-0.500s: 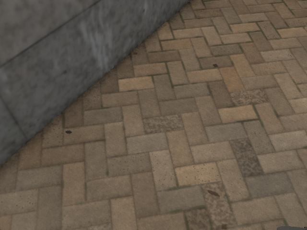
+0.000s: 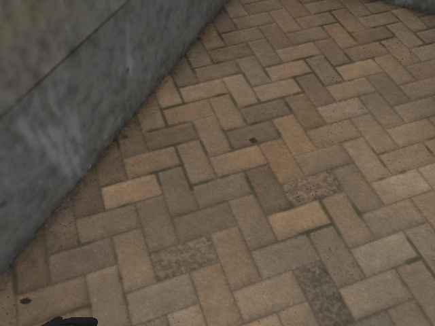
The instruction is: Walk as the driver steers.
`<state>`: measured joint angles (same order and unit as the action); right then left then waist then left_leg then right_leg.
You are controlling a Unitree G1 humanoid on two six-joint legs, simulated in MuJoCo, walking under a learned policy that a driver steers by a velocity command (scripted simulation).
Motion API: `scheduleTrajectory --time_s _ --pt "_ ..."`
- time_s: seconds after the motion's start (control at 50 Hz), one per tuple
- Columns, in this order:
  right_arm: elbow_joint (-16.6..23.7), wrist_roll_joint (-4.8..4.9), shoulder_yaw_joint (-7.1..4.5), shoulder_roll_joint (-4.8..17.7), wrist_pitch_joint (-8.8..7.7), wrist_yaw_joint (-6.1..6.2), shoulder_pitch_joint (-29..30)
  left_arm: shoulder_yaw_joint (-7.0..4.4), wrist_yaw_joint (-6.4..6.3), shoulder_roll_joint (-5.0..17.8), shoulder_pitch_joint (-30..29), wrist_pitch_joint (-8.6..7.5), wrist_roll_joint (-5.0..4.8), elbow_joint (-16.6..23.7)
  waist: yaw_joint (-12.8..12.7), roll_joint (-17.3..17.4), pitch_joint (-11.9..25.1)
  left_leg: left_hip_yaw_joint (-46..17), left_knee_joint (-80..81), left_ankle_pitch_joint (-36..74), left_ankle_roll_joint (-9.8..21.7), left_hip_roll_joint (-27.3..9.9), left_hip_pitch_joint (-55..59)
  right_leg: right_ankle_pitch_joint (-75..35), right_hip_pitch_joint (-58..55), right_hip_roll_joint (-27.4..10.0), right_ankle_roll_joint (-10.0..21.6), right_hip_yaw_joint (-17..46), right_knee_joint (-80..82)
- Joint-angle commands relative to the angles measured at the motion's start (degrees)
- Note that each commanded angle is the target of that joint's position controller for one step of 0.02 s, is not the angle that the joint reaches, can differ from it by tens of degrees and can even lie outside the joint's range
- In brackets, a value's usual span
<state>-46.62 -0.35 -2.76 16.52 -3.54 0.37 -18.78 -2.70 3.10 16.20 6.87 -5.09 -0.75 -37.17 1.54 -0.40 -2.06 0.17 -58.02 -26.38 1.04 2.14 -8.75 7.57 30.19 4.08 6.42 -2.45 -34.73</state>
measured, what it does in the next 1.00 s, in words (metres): walks ahead, turning right: left foot, then right foot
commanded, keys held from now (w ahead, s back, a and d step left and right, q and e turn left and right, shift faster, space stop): w+e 1.00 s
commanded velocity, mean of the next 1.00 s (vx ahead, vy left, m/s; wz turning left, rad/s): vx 0.50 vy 0.00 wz -0.56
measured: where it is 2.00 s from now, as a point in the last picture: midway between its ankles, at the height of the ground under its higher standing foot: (341, 187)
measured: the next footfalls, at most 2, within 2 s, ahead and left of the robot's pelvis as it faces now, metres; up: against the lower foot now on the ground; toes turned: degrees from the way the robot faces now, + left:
left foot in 0.40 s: +0.42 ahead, +0.12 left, +0.00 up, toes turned -18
right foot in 0.92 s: +0.58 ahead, -0.24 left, +0.00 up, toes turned -35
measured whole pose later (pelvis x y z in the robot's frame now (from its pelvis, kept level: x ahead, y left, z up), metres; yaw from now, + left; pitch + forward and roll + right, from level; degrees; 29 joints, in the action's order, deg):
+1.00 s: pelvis +0.51 -0.11 +0.00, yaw -36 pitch +2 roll +1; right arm -46.2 1.1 -3.2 17.9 -4.9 -0.1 -16.8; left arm -3.8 2.3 17.3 7.7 -2.1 -1.2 -33.0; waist 2.3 0.0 -4.0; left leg 0.6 -66.3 -27.2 -1.0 -3.1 -14.3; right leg 11.1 27.4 3.5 5.8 -1.5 -36.5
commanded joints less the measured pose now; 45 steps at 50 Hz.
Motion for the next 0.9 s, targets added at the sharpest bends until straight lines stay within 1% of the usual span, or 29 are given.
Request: scheduleTrajectory --time_s 0.02,0.04,0.06,0.08,0.1,0.12,0.16,0.22,0.28,0.34,0.36,0.38,0.4,0.42,0.44,0.46,0.48,0.5,0.52,0.54,0.56,0.62,0.68,0.74,0.78,0.82,0.86,0.88,0.9 --pt "8.95 1.96 -0.65 8.00 -4.47 -1.53 4.56 -3.21 -1.40 9.12 14.01 0.55 -0.10 1.28 -7.18 -2.09 13.52 -8.11 -21.17 2.64 0.34 -3.24 -36.31 6.14 -42.65 -19.45 12.99 36.33 16.42" --pt "9.46 1.02 -0.67 7.38 -4.70 -1.29 6.68 -2.89 -1.47 8.35 10.63 0.75 0.02 2.01 -4.82 2.61 7.61 -6.74 -15.32 4.71 0.23 -5.01 -34.80 0.62 -32.91 -17.33 11.85 31.33 17.82" --pt "9.48 0.16 -1.13 7.64 -4.23 -0.94 6.22 -2.43 -1.58 7.33 8.46 0.68 0.60 2.91 -2.61 2.70 5.23 -6.45 -11.44 6.29 -0.23 -6.64 -30.99 -4.68 -26.17 -15.56 11.32 27.71 19.39" --pt "9.48 -0.18 -1.22 7.31 -3.55 -0.76 4.93 -2.35 -1.67 7.17 6.99 0.72 0.87 3.53 -1.00 0.95 4.40 -6.16 -9.37 6.89 -1.03 -7.09 -28.18 -7.02 -21.66 -14.26 11.53 26.34 20.73" --pt "9.24 -0.47 -1.11 6.64 -2.91 -0.51 3.53 -2.44 -1.84 7.28 6.28 0.62 0.70 3.54 -0.06 -0.32 4.15 -5.50 -6.92 7.35 -2.05 -7.48 -26.89 -9.29 -18.82 -13.47 11.85 24.64 21.57" --pt "9.08 -0.72 -0.92 5.95 -2.35 -0.23 3.09 -2.52 -2.05 7.59 6.26 0.48 0.54 3.27 0.31 -1.07 3.93 -4.68 -4.31 8.29 -3.14 -7.56 -25.85 -11.68 -16.09 -12.80 11.89 22.42 21.89" --pt "10.08 -0.96 -0.32 4.53 -1.84 0.22 6.21 -2.97 -2.73 9.10 6.98 0.52 0.30 2.61 -0.35 -1.86 2.84 -3.41 3.34 14.00 -4.95 -6.96 -24.81 -13.15 -12.10 -10.81 11.00 18.49 22.19" --pt "11.38 -0.68 0.40 2.90 -2.18 -0.06 13.53 -3.24 -3.47 9.71 9.38 1.29 -0.39 1.45 -3.59 -3.30 2.67 -2.75 17.95 27.56 -5.59 -4.31 -20.01 -7.38 -9.92 -7.49 7.52 15.60 20.49" --pt "12.46 0.49 -0.04 4.07 -2.80 -0.72 17.75 -3.45 -3.66 10.07 12.57 2.03 -0.79 0.28 -5.49 -4.65 3.35 -3.80 24.93 30.44 -5.47 -2.22 -17.75 -1.81 -13.37 -8.75 6.27 19.64 17.85" --pt "12.70 0.97 -1.34 6.59 -3.63 -1.23 17.41 -3.41 -3.82 9.40 13.07 2.55 -0.72 0.14 -4.27 -6.25 3.78 -5.40 29.21 24.63 -3.58 -1.75 -15.49 1.85 -18.57 -10.78 4.88 25.82 12.78" --pt "12.22 1.14 -1.83 7.11 -3.93 -1.25 15.22 -3.39 -3.84 9.11 12.27 2.72 -0.60 0.40 -2.72 -7.09 3.99 -5.00 30.56 22.96 -2.41 -1.76 -12.53 1.98 -18.79 -10.74 4.09 26.95 10.69" --pt "11.23 1.00 -2.53 7.94 -4.18 -1.04 11.18 -2.94 -3.80 7.59 11.90 2.77 -0.45 0.71 -0.47 -7.13 5.37 -4.42 32.58 22.43 -0.82 -2.33 -6.54 1.83 -17.83 -9.09 2.59 26.35 7.08" --pt "10.72 0.03 -3.44 10.31 -4.50 -0.55 4.43 -1.81 -3.59 4.36 11.62 2.48 -0.08 1.51 2.83 -4.18 10.75 -10.04 32.05 19.93 2.57 -9.03 5.07 3.84 -13.50 -6.21 0.38 22.87 -4.21" --pt "9.93 -1.08 -4.57 15.10 -4.09 -0.13 -2.31 -0.49 -3.60 0.12 17.55 2.02 -0.21 2.68 2.09 9.25 18.59 -29.75 34.13 13.73 10.03 -22.34 24.59 21.37 2.29 1.51 -3.77 14.11 -23.15" --pt "7.86 0.04 -4.84 14.61 -3.35 -0.77 -5.53 -0.70 -3.69 3.60 19.71 1.65 -1.52 3.61 1.87 19.44 19.56 -48.44 39.28 -2.58 14.55 -28.14 27.77 27.69 15.12 -0.47 -5.12 11.57 -35.43" --pt "9.08 0.41 -3.65 9.71 -3.10 -0.69 -2.73 -1.96 -3.84 8.45 15.79 1.96 -1.71 2.74 3.48 11.12 12.11 -42.15 41.03 -7.77 12.22 -25.20 21.97 22.08 18.08 -3.48 -5.81 12.72 -40.24" --pt "9.27 0.26 -2.97 7.70 -2.63 -0.48 -0.31 -2.36 -3.82 9.28 10.97 2.34 -0.92 3.51 3.68 7.04 6.95 -32.49 40.99 -1.91 9.83 -22.44 15.60 17.35 17.86 -5.17 -6.15 10.67 -40.64" --pt "9.27 -0.11 -2.39 6.37 -2.35 -0.43 2.03 -2.43 -3.69 8.50 8.84 2.49 -0.31 4.11 2.64 5.31 3.90 -25.89 42.08 5.48 8.91 -19.76 9.90 13.81 16.14 -6.68 -6.34 10.23 -38.60" --pt "8.93 -0.35 -1.97 5.15 -2.26 -0.30 3.50 -2.60 -3.38 7.72 8.09 2.64 -0.33 4.57 1.43 6.28 2.09 -20.92 43.44 10.71 8.37 -17.74 6.16 11.51 14.31 -8.17 -6.40 10.14 -36.46" --pt "8.55 -0.46 -1.84 4.79 -2.37 -0.19 4.13 -2.51 -3.05 6.74 8.49 2.91 -0.71 4.70 0.52 7.65 1.42 -17.17 44.84 13.62 8.06 -16.56 3.50 10.27 12.18 -9.12 -6.43 9.43 -35.23" --pt "7.99 -0.26 -1.88 4.59 -2.58 -0.20 4.14 -2.30 -2.86 5.56 8.77 3.20 -0.89 4.65 0.18 8.03 1.41 -14.48 45.89 16.05 8.38 -16.11 2.52 9.64 11.45 -9.43 -6.61 8.64 -34.41" --pt "6.01 -0.16 -2.62 6.59 -2.99 -0.17 3.55 -1.76 -2.75 3.81 6.27 3.73 -0.50 5.74 -0.01 5.87 0.57 -8.69 47.96 23.60 9.84 -16.99 2.50 6.28 13.44 -10.16 -7.57 8.15 -29.46" --pt "4.59 -0.11 -2.97 7.96 -2.61 -0.02 3.64 -1.40 -2.18 3.24 3.26 3.52 -0.45 6.21 0.63 4.76 0.44 -2.74 48.22 28.64 9.29 -16.72 4.50 -1.34 13.48 -10.37 -7.76 7.16 -20.97" --pt "3.17 0.31 -3.08 9.16 -2.06 0.20 2.52 -0.87 -1.05 2.16 -2.42 2.93 -0.50 7.38 2.70 4.19 -1.08 2.51 48.15 29.81 7.85 -16.04 5.54 -8.10 10.70 -9.57 -6.80 4.10 -10.99" --pt "2.07 0.82 -3.30 10.15 -1.61 0.18 0.94 -0.74 -0.28 1.96 -5.48 2.82 -0.72 8.47 3.62 3.98 -2.15 4.28 47.88 30.36 7.23 -16.85 7.73 -7.98 9.65 -9.06 -5.78 2.34 -6.68" --pt "1.31 1.44 -3.65 11.20 -0.99 0.12 0.23 -0.97 0.36 2.59 -7.07 2.84 -0.88 9.52 3.39 4.24 -2.86 5.88 46.29 35.07 6.41 -18.01 10.76 -4.84 8.61 -8.26 -4.16 0.84 -3.68" --pt "1.18 1.89 -4.19 12.92 -0.33 0.38 0.51 -1.91 0.59 4.41 -5.32 3.07 -0.49 9.80 1.16 5.71 -0.66 8.39 39.94 53.22 5.24 -18.17 13.08 0.93 2.87 -5.05 -1.74 -2.19 -2.08" --pt "1.23 2.06 -4.50 13.89 0.07 0.63 0.62 -2.85 0.48 6.08 -1.37 3.32 -0.28 9.11 -1.48 6.49 2.17 9.65 33.16 62.83 4.62 -17.79 13.42 3.33 -3.02 -2.70 -0.25 -3.71 -1.49" --pt "1.49 2.27 -4.41 13.76 0.40 0.90 1.35 -4.39 0.05 8.47 7.36 3.54 -0.37 6.90 -6.59 5.46 6.70 11.37 22.11 65.91 3.26 -16.29 10.03 0.33 -15.11 -0.19 1.85 -4.44 2.08"
Keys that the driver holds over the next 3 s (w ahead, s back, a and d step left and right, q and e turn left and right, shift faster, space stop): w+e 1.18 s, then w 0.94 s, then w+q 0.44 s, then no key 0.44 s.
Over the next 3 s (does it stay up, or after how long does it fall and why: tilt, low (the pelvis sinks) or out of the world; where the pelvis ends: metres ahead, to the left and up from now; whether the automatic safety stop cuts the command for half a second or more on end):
stays up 1.30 -0.81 0.01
